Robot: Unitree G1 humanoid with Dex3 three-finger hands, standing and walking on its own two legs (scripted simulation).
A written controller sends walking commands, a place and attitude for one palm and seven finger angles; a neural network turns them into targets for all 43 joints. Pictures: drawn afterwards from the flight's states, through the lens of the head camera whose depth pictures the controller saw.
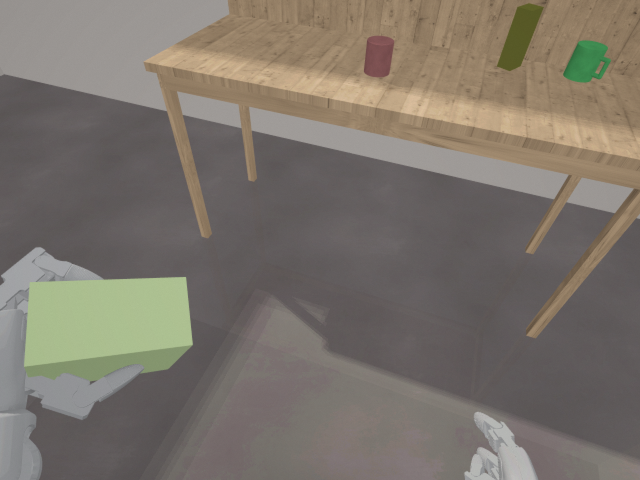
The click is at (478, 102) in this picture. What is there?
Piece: table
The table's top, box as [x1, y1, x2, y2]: [144, 14, 639, 170]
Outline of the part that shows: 144,61 145,68 148,71 639,170 639,78 605,72 600,79 592,77 589,82 575,82 565,78 562,75 566,66 523,60 519,67 508,71 496,66 499,56 399,40 394,40 389,74 384,77 372,77 366,75 363,72 366,39 370,36 231,14 221,18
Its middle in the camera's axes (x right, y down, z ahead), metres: +0.23 -0.51 +1.19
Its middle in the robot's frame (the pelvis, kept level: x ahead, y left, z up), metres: +1.24 -0.16 -0.02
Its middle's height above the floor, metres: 0.76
